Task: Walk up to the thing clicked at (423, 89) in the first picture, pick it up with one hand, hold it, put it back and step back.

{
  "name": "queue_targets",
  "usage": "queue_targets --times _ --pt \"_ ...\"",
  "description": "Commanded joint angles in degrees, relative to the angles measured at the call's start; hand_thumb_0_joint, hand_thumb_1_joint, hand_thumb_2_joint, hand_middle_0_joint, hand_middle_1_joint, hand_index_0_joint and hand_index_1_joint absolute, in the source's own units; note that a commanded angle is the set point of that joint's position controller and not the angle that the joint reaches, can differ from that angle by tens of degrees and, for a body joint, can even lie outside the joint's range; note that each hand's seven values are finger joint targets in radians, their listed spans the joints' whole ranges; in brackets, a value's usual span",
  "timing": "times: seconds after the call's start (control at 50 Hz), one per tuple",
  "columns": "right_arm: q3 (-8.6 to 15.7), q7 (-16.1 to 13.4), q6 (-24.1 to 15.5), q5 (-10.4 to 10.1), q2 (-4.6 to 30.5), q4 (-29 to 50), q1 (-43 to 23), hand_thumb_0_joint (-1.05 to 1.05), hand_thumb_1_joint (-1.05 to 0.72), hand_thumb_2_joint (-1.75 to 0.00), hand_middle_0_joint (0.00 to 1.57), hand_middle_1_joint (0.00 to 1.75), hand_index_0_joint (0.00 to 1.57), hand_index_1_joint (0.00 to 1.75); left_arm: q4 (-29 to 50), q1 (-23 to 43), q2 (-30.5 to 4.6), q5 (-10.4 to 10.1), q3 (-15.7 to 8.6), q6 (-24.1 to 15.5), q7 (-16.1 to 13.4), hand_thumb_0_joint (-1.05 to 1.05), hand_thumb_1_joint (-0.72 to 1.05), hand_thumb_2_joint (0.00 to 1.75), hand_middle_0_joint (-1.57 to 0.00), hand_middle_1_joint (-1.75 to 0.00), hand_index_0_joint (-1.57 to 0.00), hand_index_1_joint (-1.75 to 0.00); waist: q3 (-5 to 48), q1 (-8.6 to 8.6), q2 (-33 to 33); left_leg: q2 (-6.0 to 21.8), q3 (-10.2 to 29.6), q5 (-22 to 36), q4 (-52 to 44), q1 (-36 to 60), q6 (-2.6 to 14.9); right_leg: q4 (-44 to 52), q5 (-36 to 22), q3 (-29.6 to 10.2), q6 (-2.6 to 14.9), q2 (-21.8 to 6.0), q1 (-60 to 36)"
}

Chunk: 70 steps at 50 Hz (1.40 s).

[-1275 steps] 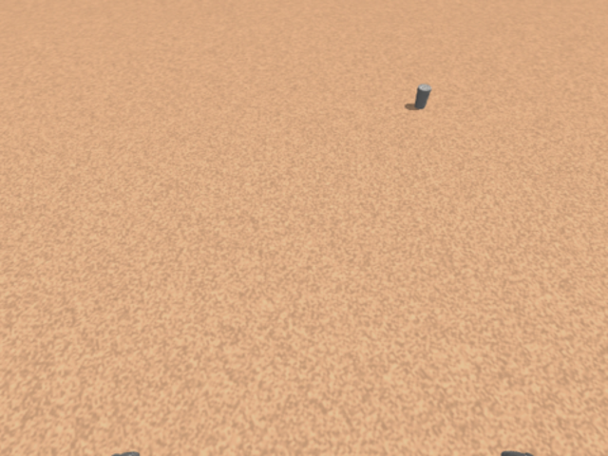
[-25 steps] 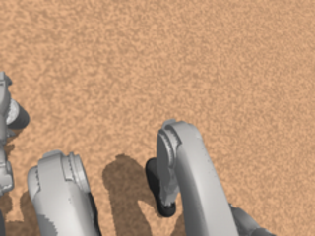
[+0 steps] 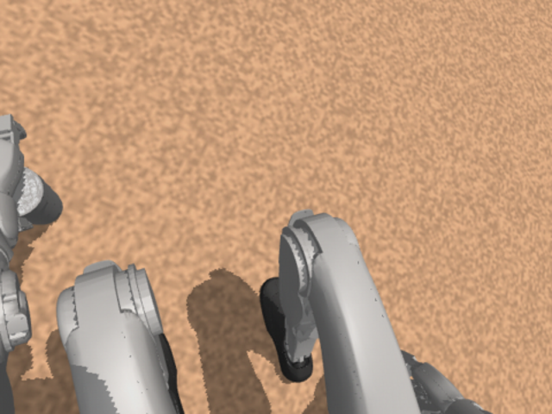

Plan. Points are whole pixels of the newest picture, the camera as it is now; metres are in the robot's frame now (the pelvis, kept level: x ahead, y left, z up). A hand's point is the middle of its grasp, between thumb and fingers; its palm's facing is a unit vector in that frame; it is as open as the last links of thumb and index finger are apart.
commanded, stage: withdraw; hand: left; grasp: from above
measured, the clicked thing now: (29, 200) +0.44 +0.29 -0.25
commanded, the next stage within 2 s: home in 0.80 s
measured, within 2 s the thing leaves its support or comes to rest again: neither
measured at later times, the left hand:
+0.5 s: hand out of the picture +0.40 +0.30 -0.03, palm faces -0.53 -0.12 -0.84, open 14.2 cm
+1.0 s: hand out of the picture +0.47 +0.31 -0.06, palm faces -0.33 -0.02 -0.94, open 13.8 cm
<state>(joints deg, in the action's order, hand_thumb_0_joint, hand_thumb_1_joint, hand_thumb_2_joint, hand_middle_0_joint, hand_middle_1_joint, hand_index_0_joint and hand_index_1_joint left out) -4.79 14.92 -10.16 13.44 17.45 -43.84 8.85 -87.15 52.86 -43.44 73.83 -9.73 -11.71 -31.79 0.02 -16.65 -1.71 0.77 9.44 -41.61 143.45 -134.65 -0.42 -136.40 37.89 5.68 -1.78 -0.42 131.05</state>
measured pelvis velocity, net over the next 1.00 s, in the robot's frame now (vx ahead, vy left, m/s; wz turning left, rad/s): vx -0.01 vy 0.00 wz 0.06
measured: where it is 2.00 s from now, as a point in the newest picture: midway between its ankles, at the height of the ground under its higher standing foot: (230, 375)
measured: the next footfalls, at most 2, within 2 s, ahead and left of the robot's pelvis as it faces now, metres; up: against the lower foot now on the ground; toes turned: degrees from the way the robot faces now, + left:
none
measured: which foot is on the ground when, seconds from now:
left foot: down 0.00-1.00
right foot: down 0.00-1.00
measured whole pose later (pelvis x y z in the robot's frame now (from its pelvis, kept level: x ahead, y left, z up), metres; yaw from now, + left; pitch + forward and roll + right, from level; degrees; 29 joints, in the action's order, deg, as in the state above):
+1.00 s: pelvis -0.01 +0.00 +0.05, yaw +4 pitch +36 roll -7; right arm -2.0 7.1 -2.8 7.0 12.8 -44.0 12.7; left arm -77.3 56.3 -39.2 69.4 -2.9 -5.3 -20.7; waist 7.1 -13.5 3.2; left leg 0.6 4.6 -38.4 131.7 -129.3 1.2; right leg -127.0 36.4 2.1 -2.2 -1.4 126.4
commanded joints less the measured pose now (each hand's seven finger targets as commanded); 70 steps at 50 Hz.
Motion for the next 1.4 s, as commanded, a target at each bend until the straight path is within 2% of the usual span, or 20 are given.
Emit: queue_targets --times 0.0,0.02,0.08,0.12,0.18,0.24,0.28,0.38,0.44,0.5,0.58,0.72,0.8,0.9,0.94,0.96,1.08,1.18,1.28,1.38 --pt "7.22 -0.54 0.86 -2.61 15.23 0.72 9.45 0.00 -0.92 -0.91 0.20 0.30 0.20 0.30 18.58 14.21 -13.59 -3.15 -0.43 1.91 -1.59 0.00 -0.59 1.03 -0.07 -1.03 -0.07 -1.04 47.08 3.78 28.46 -1.17 -7.18 13.04 -19.86 35.83 0.53 12.90 -13.15 3.99 4.18 2.06 -20.74" --pt "8.07 -0.77 1.54 -3.57 15.35 1.33 9.54 0.00 -0.91 -0.91 0.20 0.30 0.20 0.30 24.79 15.17 -15.58 -3.19 -1.52 2.60 -1.18 0.00 -0.59 1.03 -0.08 -1.04 -0.07 -1.05 51.36 5.83 31.22 -1.23 -7.46 14.06 -21.39 38.17 0.39 13.63 -13.81 3.32 4.58 1.89 -21.71" --pt "11.03 -1.69 4.04 -6.53 15.08 1.88 10.70 0.00 -0.92 -0.91 0.20 0.30 0.20 0.30 29.62 14.32 -12.42 -4.82 0.20 5.93 2.08 0.00 -0.61 1.05 -0.09 -1.03 -0.07 -1.06 54.63 6.75 30.38 -1.01 -7.00 14.17 -25.79 42.14 0.10 15.77 -13.99 2.07 5.05 1.61 -21.67" --pt "10.96 -2.38 5.44 -7.54 14.20 1.66 12.27 0.00 -0.92 -0.91 0.20 0.30 0.20 0.30 27.77 14.65 -7.78 -5.74 4.09 7.95 5.22 0.00 -0.60 1.05 -0.10 -1.03 -0.07 -1.06 49.75 4.21 23.66 -0.92 -6.93 13.22 -26.70 39.44 1.02 19.49 -13.70 1.73 4.63 2.13 -23.08" --pt "10.62 -3.96 7.29 -8.38 12.64 2.86 13.11 0.00 -0.92 -0.91 0.20 0.30 0.20 0.30 24.35 10.62 -6.07 -8.72 5.83 9.97 11.40 0.00 -0.61 1.06 -0.10 -1.04 -0.07 -1.07 43.61 4.09 13.18 -1.42 -7.91 12.30 -27.04 33.46 2.64 24.93 -12.68 0.40 3.76 2.46 -28.89" --pt "10.26 -5.49 8.01 -9.31 11.43 3.92 12.70 0.00 -0.92 -0.91 0.20 0.30 0.20 0.30 23.01 6.06 -0.38 -13.23 10.00 9.52 18.26 0.00 -0.61 1.07 -0.09 -1.05 -0.06 -1.08 39.34 3.88 4.08 -1.69 -8.58 11.41 -28.11 28.69 3.72 28.76 -12.14 -0.64 2.98 2.52 -35.26" --pt "9.90 -6.82 8.41 -9.79 11.94 5.17 12.21 0.00 -0.92 -0.91 0.20 0.30 0.20 0.30 24.91 5.85 -2.10 -14.33 10.03 8.40 22.20 0.00 -0.60 1.06 -0.08 -1.05 -0.06 -1.07 36.87 4.23 2.41 -1.86 -8.64 11.11 -29.22 28.04 3.66 30.55 -11.01 -0.88 3.14 2.31 -36.95" --pt "8.29 -9.29 9.04 -10.11 11.64 6.19 10.72 0.00 -0.92 -0.91 0.20 0.30 0.20 0.30 26.35 9.25 -2.64 -13.03 10.74 2.59 26.10 0.00 -0.59 1.05 -0.10 -1.03 -0.08 -1.06 33.89 4.90 2.56 -2.00 -8.87 9.26 -29.73 27.62 2.81 31.72 -7.58 -1.34 3.85 2.14 -35.01" --pt "7.72 -10.18 8.90 -9.62 10.91 6.06 9.26 0.00 -0.92 -0.91 0.20 0.30 0.20 0.30 28.38 13.53 -5.38 -10.39 9.35 -2.01 23.56 0.00 -0.59 1.05 -0.11 -1.03 -0.08 -1.05 36.73 6.35 7.43 -2.02 -9.08 7.83 -29.60 30.68 2.34 30.30 -5.80 -1.67 4.18 2.03 -31.90" --pt "7.20 -9.93 8.95 -8.78 10.40 5.42 7.71 0.00 -0.92 -0.91 0.20 0.30 0.20 0.30 26.06 16.60 -4.64 -6.20 9.70 -4.64 17.61 0.00 -0.60 1.06 -0.09 -1.04 -0.06 -1.06 37.91 6.25 13.20 -2.02 -8.67 7.05 -29.98 34.33 1.87 27.64 -5.73 -1.09 4.34 2.11 -27.30" --pt "6.98 -9.51 8.82 -7.60 11.19 3.56 7.96 0.00 -0.92 -0.91 0.20 0.30 0.20 0.30 15.80 21.68 -3.18 -0.91 10.61 -4.09 9.98 0.00 -0.61 1.06 -0.07 -1.04 -0.06 -1.06 36.12 3.11 16.15 -2.22 -7.25 5.57 -30.36 35.53 1.32 24.44 -5.12 0.85 4.57 1.63 -20.18" --pt "7.01 -8.97 6.16 -5.38 12.92 1.83 9.08 0.00 -0.91 -0.90 0.20 0.30 0.20 0.30 10.79 31.31 -11.70 1.60 4.80 0.23 2.29 0.00 -0.58 1.03 -0.08 -1.04 -0.07 -1.04 42.59 2.17 21.96 -2.40 -7.05 4.53 -28.70 38.89 1.00 20.02 -4.94 1.84 3.99 0.55 -16.69" --pt "7.12 -8.72 5.37 -5.10 12.79 1.96 10.40 0.00 -0.91 -0.90 0.20 0.30 0.20 0.30 15.18 32.25 -13.40 -1.00 3.32 2.88 2.31 0.00 -0.56 1.01 -0.08 -1.03 -0.08 -1.03 51.07 2.35 25.89 -2.36 -7.73 6.84 -27.82 42.26 1.01 20.22 -6.53 1.47 4.28 0.63 -19.99" --pt "8.22 -8.67 6.14 -6.67 12.92 2.26 13.89 0.00 -0.91 -0.90 0.20 0.30 0.20 0.30 19.61 25.38 -12.73 -4.31 3.90 6.09 7.88 0.00 -0.46 0.93 -0.17 -0.95 -0.18 -0.94 55.33 4.30 24.25 -2.08 -7.90 9.21 -29.65 42.26 1.29 22.74 -8.54 1.43 4.72 1.02 -26.03" --pt "8.78 -8.72 7.11 -7.62 12.32 2.13 15.10 0.00 -0.91 -0.90 0.20 0.30 0.20 0.30 20.19 21.36 -8.72 -6.05 6.04 7.10 11.09 0.00 -0.45 0.91 -0.18 -0.94 -0.19 -0.93 54.22 4.12 20.22 -2.06 -8.05 10.78 -30.23 40.86 1.62 24.42 -9.76 1.38 4.60 1.59 -28.94" --pt "8.44 -8.68 7.55 -7.97 11.73 2.32 15.47 0.00 -0.89 -0.89 0.20 0.30 0.20 0.30 16.39 17.31 -6.10 -6.44 7.62 7.75 12.80 0.00 -0.37 0.89 -0.22 -0.86 -0.19 -0.85 48.96 3.38 17.09 -2.12 -8.18 11.54 -30.48 38.09 1.84 25.26 -10.49 1.29 4.40 1.78 -29.68" --pt "9.05 -9.06 9.39 -10.57 11.50 5.69 16.30 0.00 -0.89 -0.90 0.20 0.30 0.20 0.30 28.43 6.00 -3.88 -14.14 7.06 8.01 21.37 0.00 0.06 0.80 -0.19 -0.48 -0.18 -0.49 45.73 6.81 10.91 -1.82 -7.23 15.80 -34.43 39.03 2.33 29.84 -13.60 0.37 4.13 1.59 -36.07" --pt "10.04 -9.60 10.55 -12.47 10.31 11.53 12.66 0.00 -0.90 -0.90 0.20 0.30 0.20 0.30 53.11 -8.58 -3.22 -23.16 2.74 8.35 24.48 0.00 0.46 0.86 -0.20 -0.40 -0.19 -0.41 51.87 11.65 11.81 -1.82 -6.78 17.36 -41.46 47.32 1.74 35.07 -14.88 -0.82 3.91 0.94 -44.09" --pt "10.90 -11.64 10.55 -13.76 8.15 11.86 8.39 0.00 -0.90 -0.90 0.20 0.30 0.20 0.30 62.88 -12.74 2.28 -30.23 2.74 11.09 23.87 0.00 0.86 0.88 -0.20 -0.29 -0.20 -0.29 45.51 11.21 11.68 -0.98 -5.02 11.43 -48.69 53.68 1.49 41.35 -10.85 -1.42 3.78 0.91 -44.87" --pt "11.01 -13.52 8.83 -14.53 7.53 12.54 5.20 0.00 -0.90 -0.90 0.20 0.30 0.20 0.30 68.73 -22.21 10.01 -37.41 7.74 14.87 24.55 0.00 0.90 0.90 -0.20 -0.30 -0.20 -0.30 41.22 11.06 10.80 -0.38 -4.75 6.92 -56.60 60.24 1.41 48.36 -7.82 -1.90 3.36 1.01 -50.04"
